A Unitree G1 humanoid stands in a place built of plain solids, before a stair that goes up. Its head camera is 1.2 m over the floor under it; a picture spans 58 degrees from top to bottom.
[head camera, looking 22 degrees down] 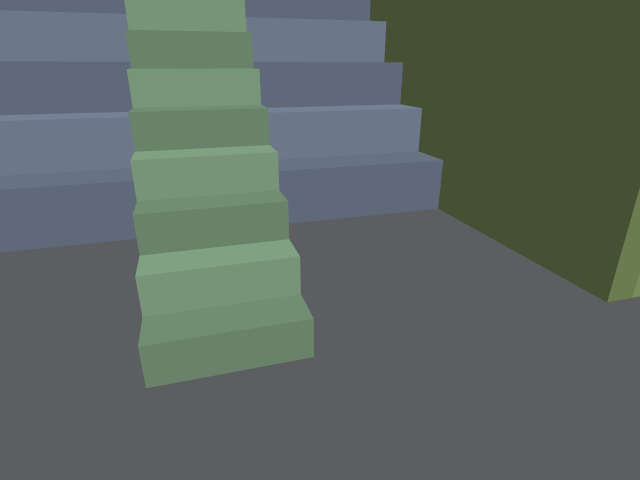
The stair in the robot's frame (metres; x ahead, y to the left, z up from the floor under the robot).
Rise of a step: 0.20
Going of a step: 0.22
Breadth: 0.70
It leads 17 degrees to the left of straight ahead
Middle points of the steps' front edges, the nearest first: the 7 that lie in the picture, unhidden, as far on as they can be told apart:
1.48 0.36 0.20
1.70 0.43 0.39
1.91 0.49 0.59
2.11 0.55 0.79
2.33 0.61 0.98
2.54 0.68 1.18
2.75 0.74 1.38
